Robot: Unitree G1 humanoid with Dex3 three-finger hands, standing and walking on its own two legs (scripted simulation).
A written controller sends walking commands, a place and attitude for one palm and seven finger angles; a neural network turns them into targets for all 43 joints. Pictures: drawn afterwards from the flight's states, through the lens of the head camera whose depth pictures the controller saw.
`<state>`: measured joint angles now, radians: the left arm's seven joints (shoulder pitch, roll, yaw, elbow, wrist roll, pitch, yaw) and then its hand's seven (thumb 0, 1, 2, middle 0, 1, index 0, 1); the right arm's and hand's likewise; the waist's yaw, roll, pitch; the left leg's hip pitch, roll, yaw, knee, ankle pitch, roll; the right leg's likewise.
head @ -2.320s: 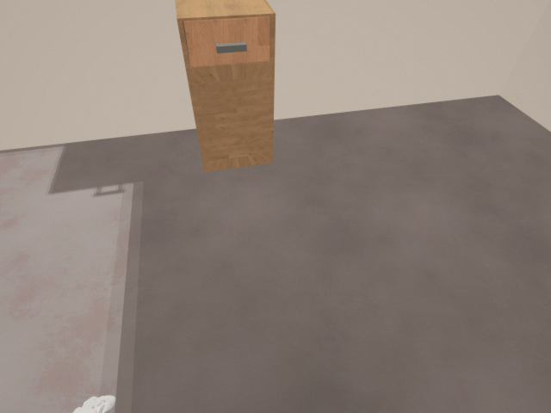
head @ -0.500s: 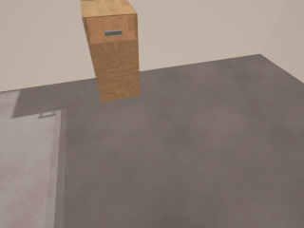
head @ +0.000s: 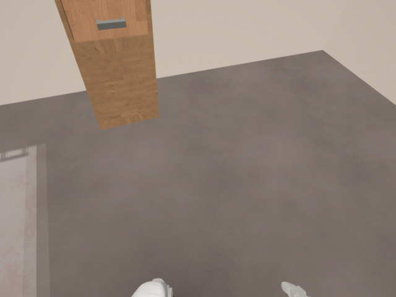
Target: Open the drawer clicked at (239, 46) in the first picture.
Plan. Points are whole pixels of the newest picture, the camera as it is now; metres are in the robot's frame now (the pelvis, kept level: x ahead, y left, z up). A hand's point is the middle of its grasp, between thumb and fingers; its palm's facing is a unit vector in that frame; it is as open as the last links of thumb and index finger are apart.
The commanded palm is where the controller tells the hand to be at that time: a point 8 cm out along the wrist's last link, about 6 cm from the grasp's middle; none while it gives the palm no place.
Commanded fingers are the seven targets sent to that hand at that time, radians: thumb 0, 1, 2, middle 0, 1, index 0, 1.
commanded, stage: walk to a spot facing it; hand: left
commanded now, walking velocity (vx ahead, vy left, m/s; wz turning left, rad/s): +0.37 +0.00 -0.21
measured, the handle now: (110, 22) +1.18 +0.49 -0.05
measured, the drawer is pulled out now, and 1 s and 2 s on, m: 0.00 0.00 0.00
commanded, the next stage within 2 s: turn to face it in 0.94 s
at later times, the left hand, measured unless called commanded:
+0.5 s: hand (157, 206) +0.35 +0.13 -0.14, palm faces -0.22 -0.96 -0.15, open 7.4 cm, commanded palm none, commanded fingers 0.00 0.90 0.90 -0.20 -0.30 -0.20 -0.30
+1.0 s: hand (157, 190) +0.41 +0.14 -0.17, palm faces -0.02 -0.99 -0.14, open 7.4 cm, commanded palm none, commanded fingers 0.00 0.90 0.90 -0.20 -0.30 -0.20 -0.30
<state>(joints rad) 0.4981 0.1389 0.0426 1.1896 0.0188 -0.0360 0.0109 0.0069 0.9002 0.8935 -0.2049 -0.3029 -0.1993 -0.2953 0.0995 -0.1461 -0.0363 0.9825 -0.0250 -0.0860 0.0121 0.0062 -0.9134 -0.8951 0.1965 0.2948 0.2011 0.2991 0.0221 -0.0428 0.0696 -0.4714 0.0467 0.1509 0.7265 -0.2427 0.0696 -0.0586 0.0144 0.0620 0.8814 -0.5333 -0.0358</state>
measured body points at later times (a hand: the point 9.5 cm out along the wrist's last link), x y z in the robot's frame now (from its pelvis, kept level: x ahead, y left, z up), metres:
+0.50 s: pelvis +0.21 -0.01 +0.02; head +0.24 -0.02 +0.47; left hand +0.36 +0.18 -0.12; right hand +0.05 -0.18 -0.12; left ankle +0.09 +0.08 -0.71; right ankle +0.31 -0.15 -0.69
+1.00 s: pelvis +0.45 -0.03 +0.02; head +0.46 -0.01 +0.46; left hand +0.41 +0.20 -0.15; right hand +0.51 -0.29 -0.11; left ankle +0.54 +0.06 -0.71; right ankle +0.32 -0.14 -0.71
